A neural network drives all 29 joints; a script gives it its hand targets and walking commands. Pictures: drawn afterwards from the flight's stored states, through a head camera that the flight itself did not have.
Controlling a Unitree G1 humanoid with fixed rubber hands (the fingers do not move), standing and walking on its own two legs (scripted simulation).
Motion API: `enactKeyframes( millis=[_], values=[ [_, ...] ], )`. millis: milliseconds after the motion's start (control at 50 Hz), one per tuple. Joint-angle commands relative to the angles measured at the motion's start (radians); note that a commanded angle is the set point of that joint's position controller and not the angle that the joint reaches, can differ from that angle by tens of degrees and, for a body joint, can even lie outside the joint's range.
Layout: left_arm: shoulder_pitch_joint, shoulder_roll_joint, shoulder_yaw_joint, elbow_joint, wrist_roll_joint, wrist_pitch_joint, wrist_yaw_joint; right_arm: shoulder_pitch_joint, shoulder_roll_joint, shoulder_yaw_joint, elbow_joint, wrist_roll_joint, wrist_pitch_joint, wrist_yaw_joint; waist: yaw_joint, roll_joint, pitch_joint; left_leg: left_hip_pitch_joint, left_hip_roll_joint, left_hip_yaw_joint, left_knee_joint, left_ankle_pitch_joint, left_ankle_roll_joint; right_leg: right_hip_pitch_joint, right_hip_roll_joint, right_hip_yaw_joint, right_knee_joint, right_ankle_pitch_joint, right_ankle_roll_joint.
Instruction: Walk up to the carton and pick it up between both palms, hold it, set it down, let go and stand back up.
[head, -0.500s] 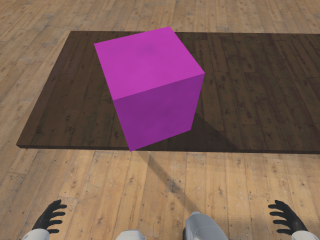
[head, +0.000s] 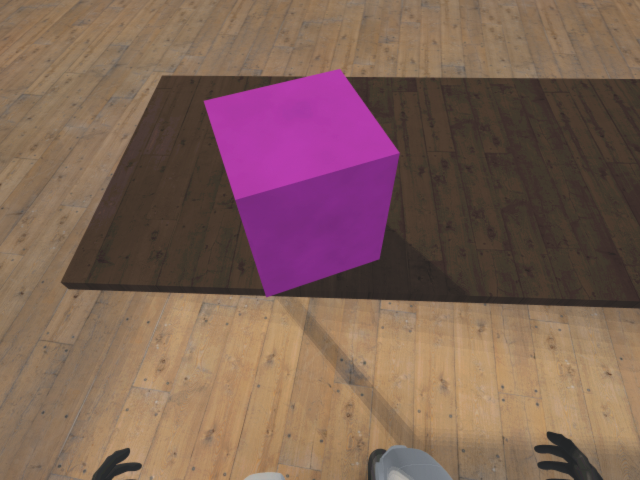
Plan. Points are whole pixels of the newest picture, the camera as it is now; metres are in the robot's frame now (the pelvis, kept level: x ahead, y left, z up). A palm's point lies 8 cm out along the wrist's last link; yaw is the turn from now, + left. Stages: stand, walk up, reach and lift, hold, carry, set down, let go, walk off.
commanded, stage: walk up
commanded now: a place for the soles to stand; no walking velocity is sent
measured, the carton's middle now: (301, 188) +0.52 +0.06 +0.00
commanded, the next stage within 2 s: none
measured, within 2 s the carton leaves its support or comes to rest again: neither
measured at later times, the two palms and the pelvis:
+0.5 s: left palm out of the picture +0.07 +0.28 -0.10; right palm out of the picture +0.03 -0.31 -0.11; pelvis -0.02 -0.01 +0.01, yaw +0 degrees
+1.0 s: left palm out of the picture +0.05 +0.31 -0.10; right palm out of the picture +0.05 -0.30 -0.11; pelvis -0.03 +0.00 +0.01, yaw -1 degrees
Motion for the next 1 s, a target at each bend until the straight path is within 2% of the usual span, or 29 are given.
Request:
enactKeyframes(
  millis=[0,40,60,80,100,140,180,240,280,320,340,380,440,460,480,500,540,560,580,700,720,740,800,820,840,880,900,960,980],
  values=[
    [-0.063,0.210,0.036,-0.028,-0.002,-0.032,0.011,-0.049,-0.252,-0.053,-0.027,0.005,-0.034,0.001,-0.005,0.049,-0.298,-0.007,0.109,-0.084,-0.256,0.055,0.067,0.177,-0.134,0.143,-0.196,-0.035,-0.045],
    [-0.046,0.200,0.034,-0.012,-0.003,-0.036,0.013,-0.025,-0.257,-0.054,-0.009,0.004,-0.038,-0.001,-0.012,0.009,-0.317,0.034,0.099,-0.068,-0.236,0.104,0.062,0.185,-0.155,0.159,-0.219,0.051,-0.044],
    [-0.052,0.200,0.033,0.004,0.008,-0.040,0.012,-0.051,-0.226,-0.053,0.001,0.016,-0.039,-0.005,-0.008,-0.082,-0.311,0.087,0.097,-0.067,-0.240,0.108,0.069,0.138,-0.147,0.172,-0.262,0.048,-0.036],
    [-0.075,0.203,0.043,0.008,0.011,-0.039,0.009,-0.008,-0.232,-0.057,0.005,0.008,-0.039,-0.005,-0.015,-0.045,-0.289,0.050,0.085,-0.063,-0.242,0.076,0.065,0.134,-0.143,0.170,-0.280,-0.054,-0.045],
    [-0.087,0.206,0.041,-0.009,0.009,-0.043,0.011,-0.006,-0.238,-0.067,0.028,0.002,-0.036,-0.004,0.000,-0.091,-0.264,0.046,0.083,-0.071,-0.267,0.060,0.070,0.104,-0.152,0.184,-0.291,-0.098,-0.039],
    [-0.047,0.203,0.040,0.008,0.006,-0.040,0.011,-0.021,-0.206,-0.056,0.029,-0.002,-0.035,-0.002,-0.002,-0.023,-0.245,0.010,0.086,-0.053,-0.278,0.072,0.055,0.141,-0.161,0.164,-0.311,-0.116,-0.037],
    [-0.008,0.216,0.045,0.008,0.004,-0.039,0.020,0.016,-0.209,-0.066,0.055,0.007,-0.031,-0.006,0.019,-0.066,-0.263,0.004,0.059,-0.056,-0.222,0.031,0.054,0.145,-0.180,0.225,-0.375,-0.209,-0.031],
    [-0.050,0.198,0.040,0.004,0.000,-0.030,0.020,0.033,-0.198,-0.062,0.060,0.008,-0.034,-0.009,-0.006,-0.136,-0.239,0.040,0.065,-0.066,-0.231,0.047,0.056,0.063,-0.163,0.228,-0.415,-0.299,-0.035],
    [-0.053,0.179,0.039,-0.004,0.001,-0.037,0.019,0.070,-0.207,-0.062,0.085,-0.004,-0.041,-0.006,-0.014,-0.053,-0.238,0.019,0.060,-0.078,-0.258,0.015,0.063,0.082,-0.151,0.232,-0.389,-0.287,-0.036],
    [-0.049,0.184,0.040,-0.006,-0.001,-0.043,0.021,0.065,-0.191,-0.068,0.077,-0.004,-0.050,-0.009,-0.014,-0.063,-0.216,-0.023,0.078,-0.088,-0.290,0.047,0.054,0.102,-0.145,0.178,-0.358,-0.205,-0.040],
    [-0.052,0.174,0.043,-0.010,0.002,-0.040,0.017,0.066,-0.189,-0.067,0.061,-0.010,-0.053,-0.009,-0.019,-0.053,-0.212,-0.030,0.081,-0.078,-0.287,0.008,0.053,0.097,-0.152,0.192,-0.369,-0.257,-0.016],
    [-0.033,0.207,0.051,-0.006,0.007,-0.039,0.015,0.098,-0.211,-0.078,0.067,-0.013,-0.049,-0.005,-0.012,-0.007,-0.202,-0.030,0.064,-0.075,-0.268,-0.049,0.056,0.069,-0.154,0.189,-0.387,-0.317,-0.024],
    [-0.039,0.196,0.054,-0.024,0.006,-0.036,0.011,0.076,-0.213,-0.078,0.038,-0.021,-0.049,-0.002,-0.005,-0.047,-0.185,-0.049,0.078,-0.082,-0.288,-0.085,0.058,0.045,-0.140,0.176,-0.381,-0.381,-0.020],
    [-0.020,0.187,0.050,-0.031,0.011,-0.034,0.012,0.100,-0.194,-0.079,0.055,-0.017,-0.048,-0.003,-0.005,0.000,-0.218,-0.058,0.076,-0.085,-0.298,-0.095,0.056,0.068,-0.145,0.208,-0.362,-0.345,-0.023],
    [-0.004,0.205,0.071,-0.029,0.014,-0.036,0.010,0.100,-0.217,-0.090,0.036,-0.023,-0.047,-0.003,-0.008,0.024,-0.207,-0.112,0.085,-0.090,-0.303,-0.166,0.069,0.071,-0.127,0.156,-0.334,-0.353,-0.022],
    [-0.014,0.196,0.068,-0.035,0.014,-0.036,0.008,0.110,-0.217,-0.090,0.031,-0.016,-0.047,0.001,-0.002,-0.021,-0.204,-0.119,0.063,-0.078,-0.274,-0.160,0.066,0.091,-0.120,0.187,-0.341,-0.346,-0.025],
    [-0.021,0.168,0.056,-0.059,0.011,-0.035,0.006,0.091,-0.188,-0.078,0.016,-0.024,-0.055,-0.001,-0.005,-0.016,-0.202,-0.103,0.088,-0.097,-0.288,-0.096,0.059,0.062,-0.138,0.200,-0.339,-0.332,-0.020],
    [-0.025,0.181,0.066,-0.059,0.012,-0.035,0.007,0.100,-0.179,-0.084,0.006,-0.011,-0.058,0.007,-0.001,-0.056,-0.198,-0.140,0.105,-0.124,-0.312,-0.143,0.075,0.088,-0.113,0.152,-0.296,-0.266,-0.019],
    [-0.009,0.162,0.061,-0.062,0.017,-0.037,0.006,0.104,-0.195,-0.088,-0.006,-0.025,-0.060,0.008,-0.010,0.045,-0.207,-0.151,0.110,-0.112,-0.330,-0.158,0.081,0.116,-0.114,0.165,-0.272,-0.212,-0.024],
    [0.007,0.167,0.067,-0.088,0.010,-0.029,0.001,0.088,-0.212,-0.095,-0.049,-0.031,-0.046,0.008,0.013,0.051,-0.145,-0.188,0.113,-0.130,-0.327,-0.225,0.079,0.068,-0.101,0.169,-0.249,-0.252,-0.022],
    [0.013,0.184,0.068,-0.088,0.018,-0.031,0.002,0.112,-0.222,-0.093,-0.044,-0.016,-0.047,0.009,-0.008,0.079,-0.185,-0.194,0.124,-0.135,-0.334,-0.255,0.090,0.101,-0.087,0.156,-0.214,-0.236,-0.015],
    [0.025,0.177,0.066,-0.075,0.023,-0.032,0.003,0.100,-0.254,-0.102,-0.047,-0.024,-0.048,0.005,-0.002,0.057,-0.203,-0.203,0.129,-0.156,-0.338,-0.269,0.095,0.126,-0.072,0.121,-0.184,-0.200,-0.003],
    [0.033,0.191,0.080,-0.090,0.024,-0.037,-0.001,0.101,-0.256,-0.110,-0.064,-0.017,-0.043,0.007,-0.002,-0.035,-0.192,-0.126,0.091,-0.092,-0.259,-0.188,0.080,0.025,-0.096,0.187,-0.282,-0.278,-0.013],
    [0.052,0.218,0.074,-0.088,0.020,-0.033,0.002,0.126,-0.245,-0.106,-0.072,-0.029,-0.039,0.009,-0.022,0.047,-0.191,-0.123,0.089,-0.073,-0.254,-0.192,0.082,0.011,-0.081,0.155,-0.255,-0.297,0.000],
    [0.037,0.211,0.067,-0.089,0.024,-0.031,0.002,0.133,-0.205,-0.092,-0.070,-0.019,-0.040,0.008,-0.023,0.013,-0.176,-0.167,0.105,-0.117,-0.287,-0.240,0.074,0.006,-0.104,0.186,-0.260,-0.345,-0.011],
    [0.046,0.177,0.062,-0.108,0.020,-0.032,-0.004,0.123,-0.198,-0.085,-0.078,-0.021,-0.039,0.007,-0.002,0.032,-0.157,-0.220,0.113,-0.130,-0.285,-0.237,0.094,0.064,-0.109,0.208,-0.248,-0.319,-0.024],
    [0.075,0.176,0.068,-0.105,0.026,-0.030,-0.009,0.125,-0.230,-0.097,-0.077,-0.015,-0.042,0.005,0.006,-0.047,-0.213,-0.137,0.101,-0.103,-0.254,-0.193,0.091,0.033,-0.111,0.205,-0.281,-0.293,-0.028],
    [0.046,0.213,0.070,-0.123,0.021,-0.031,0.000,0.171,-0.234,-0.093,-0.076,-0.007,-0.040,0.009,-0.029,-0.061,-0.281,-0.095,0.083,-0.079,-0.223,-0.080,0.079,0.110,-0.114,0.184,-0.283,-0.222,-0.018],
    [0.044,0.197,0.068,-0.119,0.020,-0.037,-0.001,0.129,-0.209,-0.089,-0.076,-0.010,-0.040,0.015,-0.010,0.015,-0.209,-0.129,0.086,-0.068,-0.229,-0.082,0.069,0.076,-0.127,0.204,-0.296,-0.243,-0.021]
  ],
)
